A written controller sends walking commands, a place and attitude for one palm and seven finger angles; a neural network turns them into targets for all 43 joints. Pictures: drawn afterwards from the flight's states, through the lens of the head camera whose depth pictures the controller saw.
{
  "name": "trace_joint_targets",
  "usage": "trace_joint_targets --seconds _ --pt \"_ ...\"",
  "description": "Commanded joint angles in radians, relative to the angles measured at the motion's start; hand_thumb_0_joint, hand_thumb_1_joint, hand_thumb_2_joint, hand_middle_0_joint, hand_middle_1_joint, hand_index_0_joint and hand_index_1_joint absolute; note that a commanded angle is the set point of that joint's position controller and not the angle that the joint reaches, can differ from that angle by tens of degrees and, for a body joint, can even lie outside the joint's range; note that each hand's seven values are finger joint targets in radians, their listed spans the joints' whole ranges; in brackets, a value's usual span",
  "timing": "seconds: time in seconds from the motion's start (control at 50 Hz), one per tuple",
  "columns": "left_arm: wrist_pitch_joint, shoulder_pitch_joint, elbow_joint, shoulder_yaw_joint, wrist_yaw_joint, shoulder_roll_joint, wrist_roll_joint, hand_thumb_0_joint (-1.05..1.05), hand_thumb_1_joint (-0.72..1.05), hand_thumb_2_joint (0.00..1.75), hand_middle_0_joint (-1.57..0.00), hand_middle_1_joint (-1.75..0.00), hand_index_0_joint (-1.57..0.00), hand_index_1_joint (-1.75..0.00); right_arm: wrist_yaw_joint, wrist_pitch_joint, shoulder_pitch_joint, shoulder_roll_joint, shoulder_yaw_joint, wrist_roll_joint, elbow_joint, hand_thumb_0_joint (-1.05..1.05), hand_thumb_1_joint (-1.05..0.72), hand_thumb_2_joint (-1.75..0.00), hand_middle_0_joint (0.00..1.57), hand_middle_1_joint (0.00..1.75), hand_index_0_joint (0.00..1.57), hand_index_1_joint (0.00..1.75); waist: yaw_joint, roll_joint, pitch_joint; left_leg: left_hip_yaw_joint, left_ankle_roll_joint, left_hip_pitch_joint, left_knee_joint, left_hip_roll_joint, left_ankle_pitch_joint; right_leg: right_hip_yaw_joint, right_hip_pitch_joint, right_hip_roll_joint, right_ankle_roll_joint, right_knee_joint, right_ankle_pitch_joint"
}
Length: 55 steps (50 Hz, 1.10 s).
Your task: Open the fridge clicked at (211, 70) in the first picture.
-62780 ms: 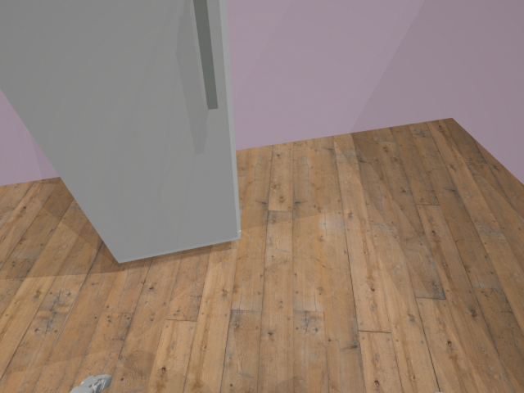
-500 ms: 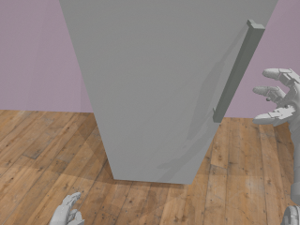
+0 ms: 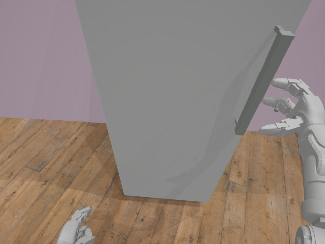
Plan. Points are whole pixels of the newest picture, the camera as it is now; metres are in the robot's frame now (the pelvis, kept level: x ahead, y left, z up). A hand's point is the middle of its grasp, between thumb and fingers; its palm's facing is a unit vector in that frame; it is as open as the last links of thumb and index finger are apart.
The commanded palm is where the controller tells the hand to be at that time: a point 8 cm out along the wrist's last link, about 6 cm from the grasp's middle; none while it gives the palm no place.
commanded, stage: feel for the door with the fingertips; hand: right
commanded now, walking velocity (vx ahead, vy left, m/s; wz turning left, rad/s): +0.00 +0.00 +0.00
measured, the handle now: (255, 88) +0.49 -0.21 +0.16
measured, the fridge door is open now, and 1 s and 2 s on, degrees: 2 2 2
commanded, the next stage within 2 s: slide the fingers in behind the handle in 0.54 s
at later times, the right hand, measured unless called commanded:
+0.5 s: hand (273, 101) +0.42 -0.23 +0.18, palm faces +0.08 +1.00 +0.00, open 14.0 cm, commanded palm +0.39 -0.28 +0.18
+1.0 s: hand (277, 105) +0.41 -0.23 +0.18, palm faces +0.06 +1.00 +0.01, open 14.0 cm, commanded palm +0.37 -0.28 +0.18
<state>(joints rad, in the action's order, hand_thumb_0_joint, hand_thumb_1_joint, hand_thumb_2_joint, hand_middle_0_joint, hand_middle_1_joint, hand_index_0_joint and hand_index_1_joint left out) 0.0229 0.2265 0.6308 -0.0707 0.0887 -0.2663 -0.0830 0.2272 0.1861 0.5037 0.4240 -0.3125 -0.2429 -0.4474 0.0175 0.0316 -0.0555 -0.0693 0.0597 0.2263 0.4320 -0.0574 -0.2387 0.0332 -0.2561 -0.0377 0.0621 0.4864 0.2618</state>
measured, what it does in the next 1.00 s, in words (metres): stands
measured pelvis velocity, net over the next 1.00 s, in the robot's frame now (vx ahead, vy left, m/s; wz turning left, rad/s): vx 0.01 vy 0.00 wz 0.01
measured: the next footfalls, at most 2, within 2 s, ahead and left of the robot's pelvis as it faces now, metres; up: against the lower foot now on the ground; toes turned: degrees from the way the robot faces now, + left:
none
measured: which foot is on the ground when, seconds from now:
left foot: down 0.00-1.00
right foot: down 0.00-1.00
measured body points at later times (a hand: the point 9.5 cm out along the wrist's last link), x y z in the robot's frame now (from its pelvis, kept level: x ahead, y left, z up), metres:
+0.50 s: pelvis +0.01 +0.01 +0.00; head +0.02 +0.01 +0.45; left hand +0.12 +0.28 -0.10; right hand +0.41 -0.28 +0.18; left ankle -0.01 +0.08 -0.74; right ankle -0.01 -0.08 -0.74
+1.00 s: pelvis +0.01 +0.00 +0.00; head +0.01 +0.00 +0.45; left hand +0.15 +0.26 -0.10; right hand +0.40 -0.29 +0.18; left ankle -0.01 +0.08 -0.74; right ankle -0.01 -0.08 -0.74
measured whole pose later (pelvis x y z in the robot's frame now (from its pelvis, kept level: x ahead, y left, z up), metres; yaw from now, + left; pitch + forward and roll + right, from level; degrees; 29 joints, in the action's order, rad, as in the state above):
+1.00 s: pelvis +0.01 +0.00 +0.00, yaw +1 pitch +3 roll +1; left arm 0.02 0.26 0.62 -0.06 0.08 -0.27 -0.09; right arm 0.27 0.13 0.53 0.45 -0.35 -0.25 -0.53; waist 0.02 0.03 -0.07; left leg -0.06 0.06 0.25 0.45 -0.07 -0.26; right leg 0.04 -0.28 -0.03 0.06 0.51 0.29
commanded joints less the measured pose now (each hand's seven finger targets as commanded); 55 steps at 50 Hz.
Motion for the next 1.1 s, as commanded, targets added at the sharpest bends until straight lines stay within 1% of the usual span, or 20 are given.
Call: trace_joint_targets --seconds 0.0,0.04,0.12,0.18,0.22,0.24,0.3,0.34,0.42,0.48,0.52,0.54,0.6,0.62,0.74,0.82,0.92,0.96,1.04,1.08 --pt "0.044 -0.079 -0.129 0.057 0.016 -0.140 -0.003 0.00 0.90 0.90 -0.20 -0.30 -0.20 -0.30 -0.001 -0.075 0.459 0.259 -0.060 -0.011 0.190 0.00 0.50 -0.30 0.30 1.20 0.30 1.20 0.011 0.007 -0.252 0.065 -0.019 -0.036 -0.044 0.048 0.241 -0.083 0.142 0.055 -0.018 -0.035 -0.263" --pt "0.042 -0.078 -0.125 0.055 0.018 -0.143 -0.004 0.00 0.90 0.90 -0.20 -0.30 -0.20 -0.30 0.001 -0.066 0.492 0.255 -0.054 -0.009 0.144 0.00 0.50 -0.30 0.30 1.20 0.30 1.20 0.019 -0.008 -0.224 0.069 -0.023 -0.019 -0.050 0.051 0.221 -0.082 0.120 0.048 -0.013 -0.040 -0.222" --pt "0.034 -0.059 -0.117 0.056 0.019 -0.153 -0.002 0.00 0.90 0.90 -0.20 -0.30 -0.20 -0.30 0.009 -0.062 0.507 0.328 -0.100 -0.002 0.049 0.00 0.50 -0.30 0.30 1.20 0.30 1.20 0.015 -0.014 -0.219 0.085 -0.026 -0.038 -0.046 0.060 0.218 -0.073 0.061 0.043 -0.008 -0.030 -0.188" --pt "0.041 -0.054 -0.126 0.060 0.016 -0.147 -0.003 0.00 0.90 0.90 -0.20 -0.30 -0.20 -0.30 0.017 -0.102 0.576 0.311 -0.074 0.004 0.094 0.00 0.50 -0.30 0.30 1.20 0.30 1.20 0.019 0.045 -0.283 0.085 -0.021 -0.048 -0.033 0.057 0.258 -0.075 0.107 0.042 -0.008 -0.018 -0.239" --pt "0.040 -0.045 -0.126 0.064 0.014 -0.151 -0.002 0.00 0.90 0.90 -0.20 -0.30 -0.20 -0.30 0.024 -0.131 0.548 0.354 -0.111 -0.003 0.114 0.00 0.50 -0.30 0.30 1.20 0.30 1.20 0.009 0.051 -0.334 0.094 -0.021 -0.088 -0.017 0.057 0.332 -0.069 0.118 0.041 -0.006 -0.004 -0.296" --pt "0.041 -0.044 -0.129 0.062 0.014 -0.148 -0.003 0.00 0.90 0.90 -0.20 -0.30 -0.20 -0.30 0.032 -0.140 0.562 0.320 -0.078 -0.003 0.117 0.00 0.50 -0.30 0.30 1.20 0.30 1.20 0.016 0.049 -0.345 0.091 -0.023 -0.090 -0.013 0.057 0.351 -0.069 0.127 0.039 -0.006 -0.003 -0.310" --pt "0.039 -0.020 -0.117 0.068 0.013 -0.156 -0.005 0.00 0.90 0.90 -0.20 -0.30 -0.20 -0.30 0.047 -0.140 0.502 0.354 -0.119 -0.015 0.027 0.00 0.50 -0.30 0.30 1.20 0.30 1.20 0.014 -0.019 -0.305 0.089 -0.030 -0.092 -0.016 0.055 0.341 -0.061 0.079 0.044 -0.002 0.000 -0.277" --pt "0.035 -0.022 -0.118 0.066 0.013 -0.160 -0.011 0.00 0.90 0.90 -0.20 -0.30 -0.20 -0.30 0.056 -0.121 0.511 0.355 -0.114 -0.011 -0.016 0.00 0.50 -0.30 0.30 1.20 0.30 1.20 0.020 -0.021 -0.260 0.093 -0.035 -0.075 -0.019 0.059 0.317 -0.056 0.039 0.039 0.000 -0.005 -0.231" --pt "0.035 -0.012 -0.119 0.069 0.010 -0.163 -0.011 0.00 0.90 0.90 -0.20 -0.30 -0.20 -0.30 0.047 -0.117 0.573 0.370 -0.108 0.004 -0.008 0.00 0.50 -0.30 0.30 1.20 0.30 1.20 0.022 0.043 -0.267 0.092 -0.028 -0.044 -0.018 0.058 0.305 -0.062 0.060 0.041 0.000 0.003 -0.248" --pt "0.040 -0.006 -0.123 0.070 0.009 -0.157 -0.009 0.00 0.90 0.90 -0.20 -0.30 -0.20 -0.30 0.045 -0.147 0.630 0.322 -0.060 0.005 0.054 0.00 0.50 -0.30 0.30 1.20 0.30 1.20 0.034 0.069 -0.315 0.086 -0.024 -0.038 -0.009 0.052 0.336 -0.069 0.118 0.043 -0.002 0.009 -0.303" --pt "0.041 0.004 -0.121 0.075 0.007 -0.162 -0.005 0.00 0.90 0.90 -0.20 -0.30 -0.20 -0.30 0.040 -0.165 0.570 0.378 -0.127 -0.005 0.048 0.00 0.50 -0.30 0.30 1.20 0.30 1.20 0.013 0.036 -0.343 0.092 -0.025 -0.072 -0.001 0.049 0.367 -0.068 0.113 0.044 0.000 0.015 -0.327" --pt "0.041 0.005 -0.121 0.073 0.007 -0.161 -0.003 0.00 0.90 0.90 -0.20 -0.30 -0.20 -0.30 0.044 -0.169 0.571 0.364 -0.118 -0.007 0.052 0.00 0.50 -0.30 0.30 1.20 0.30 1.20 0.017 0.016 -0.353 0.092 -0.027 -0.092 0.004 0.051 0.395 -0.064 0.108 0.042 0.001 0.011 -0.337" --pt "0.032 0.016 -0.117 0.075 0.006 -0.162 -0.006 0.00 0.90 0.90 -0.20 -0.30 -0.20 -0.30 0.052 -0.149 0.502 0.351 -0.119 -0.010 -0.025 0.00 0.50 -0.30 0.30 1.20 0.30 1.20 0.015 -0.027 -0.298 0.085 -0.033 -0.087 0.000 0.053 0.386 -0.052 0.066 0.043 0.002 0.010 -0.308" --pt "0.033 0.011 -0.118 0.073 0.004 -0.166 -0.007 0.00 0.90 0.90 -0.20 -0.30 -0.20 -0.30 0.048 -0.142 0.513 0.384 -0.144 -0.003 -0.027 0.00 0.50 -0.30 0.30 1.20 0.30 1.20 0.010 -0.012 -0.283 0.085 -0.031 -0.077 0.001 0.053 0.372 -0.057 0.052 0.043 0.001 0.005 -0.294" --pt "0.030 -0.010 -0.146 0.070 0.000 -0.157 -0.010 0.00 0.90 0.90 -0.20 -0.30 -0.20 -0.30 0.043 -0.122 0.517 0.324 -0.087 0.004 0.060 0.00 0.50 -0.30 0.30 1.20 0.30 1.20 0.013 0.045 -0.287 0.082 -0.024 -0.049 -0.004 0.049 0.355 -0.061 0.097 0.045 -0.001 0.004 -0.317" --pt "0.037 -0.019 -0.150 0.075 0.003 -0.154 -0.008 0.00 0.90 0.90 -0.20 -0.30 -0.20 -0.30 0.040 -0.150 0.501 0.333 -0.114 -0.015 0.148 0.00 0.50 -0.30 0.30 1.20 0.30 1.20 0.007 0.016 -0.343 0.082 -0.024 -0.074 0.000 0.044 0.380 -0.067 0.147 0.050 0.000 0.005 -0.361" --pt "0.037 -0.034 -0.144 0.067 0.004 -0.149 -0.009 0.00 0.90 0.90 -0.20 -0.30 -0.20 -0.30 0.036 -0.117 0.415 0.315 -0.118 -0.018 0.120 0.00 0.50 -0.30 0.30 1.20 0.30 1.20 -0.003 0.014 -0.268 0.073 -0.022 -0.057 -0.007 0.045 0.351 -0.068 0.117 0.049 -0.005 -0.006 -0.332" --pt "0.039 -0.049 -0.149 0.064 0.004 -0.144 -0.012 0.00 0.90 0.90 -0.20 -0.30 -0.20 -0.30 0.038 -0.091 0.435 0.246 -0.053 -0.015 0.136 0.00 0.50 -0.30 0.30 1.20 0.30 1.20 0.008 0.029 -0.252 0.066 -0.021 -0.028 -0.014 0.047 0.317 -0.074 0.127 0.049 -0.008 -0.011 -0.314" --pt "0.040 -0.070 -0.158 0.063 0.004 -0.140 -0.011 0.00 0.90 0.90 -0.20 -0.30 -0.20 -0.30 0.023 -0.073 0.435 0.239 -0.044 -0.014 0.208 0.00 0.50 -0.30 0.30 1.20 0.30 1.20 0.002 0.059 -0.270 0.065 -0.016 -0.019 -0.018 0.045 0.299 -0.083 0.161 0.051 -0.015 -0.012 -0.330" --pt "0.041 -0.070 -0.151 0.061 0.009 -0.140 -0.008 0.00 0.90 0.90 -0.20 -0.30 -0.20 -0.30 0.013 -0.079 0.487 0.231 -0.036 -0.015 0.225 0.00 0.50 -0.30 0.30 1.20 0.30 1.20 0.015 0.031 -0.261 0.059 -0.016 -0.006 -0.022 0.042 0.272 -0.093 0.166 0.054 -0.018 -0.018 -0.314"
